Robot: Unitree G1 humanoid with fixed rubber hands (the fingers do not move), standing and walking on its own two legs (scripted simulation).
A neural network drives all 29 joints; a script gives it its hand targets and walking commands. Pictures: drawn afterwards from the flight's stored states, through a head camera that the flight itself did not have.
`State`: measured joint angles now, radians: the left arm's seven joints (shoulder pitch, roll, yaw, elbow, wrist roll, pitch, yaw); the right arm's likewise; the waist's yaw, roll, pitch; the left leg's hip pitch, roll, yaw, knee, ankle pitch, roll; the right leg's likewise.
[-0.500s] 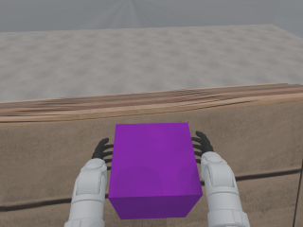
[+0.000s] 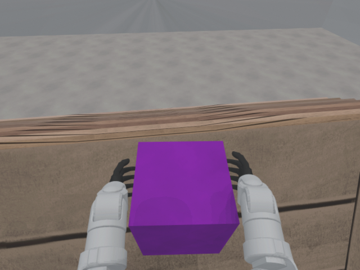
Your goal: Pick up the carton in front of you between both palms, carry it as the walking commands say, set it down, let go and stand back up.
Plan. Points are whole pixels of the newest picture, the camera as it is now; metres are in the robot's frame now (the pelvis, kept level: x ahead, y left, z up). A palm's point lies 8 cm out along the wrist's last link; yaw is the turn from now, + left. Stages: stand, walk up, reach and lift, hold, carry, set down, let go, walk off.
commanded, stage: hold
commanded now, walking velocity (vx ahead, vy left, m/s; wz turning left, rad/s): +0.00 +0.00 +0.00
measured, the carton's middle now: (181, 200) +0.30 +0.00 -0.03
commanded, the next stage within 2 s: carry in 0.76 s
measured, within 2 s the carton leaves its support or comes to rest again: neither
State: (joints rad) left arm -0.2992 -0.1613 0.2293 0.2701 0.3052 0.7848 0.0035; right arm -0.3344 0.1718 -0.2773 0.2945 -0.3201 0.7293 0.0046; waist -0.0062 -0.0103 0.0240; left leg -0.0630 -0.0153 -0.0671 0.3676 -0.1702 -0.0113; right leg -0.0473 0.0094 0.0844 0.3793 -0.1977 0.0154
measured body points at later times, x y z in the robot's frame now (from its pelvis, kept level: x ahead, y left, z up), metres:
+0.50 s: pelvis +0.01 +0.00 +0.00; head -0.04 +0.00 +0.45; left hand +0.30 +0.15 +0.04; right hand +0.31 -0.16 +0.05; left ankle +0.03 +0.13 -0.74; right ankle +0.02 -0.13 -0.74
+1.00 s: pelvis +0.04 -0.02 -0.01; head +0.00 -0.03 +0.44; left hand +0.33 +0.12 +0.06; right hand +0.33 -0.18 +0.06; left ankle +0.03 +0.12 -0.73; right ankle +0.02 -0.12 -0.75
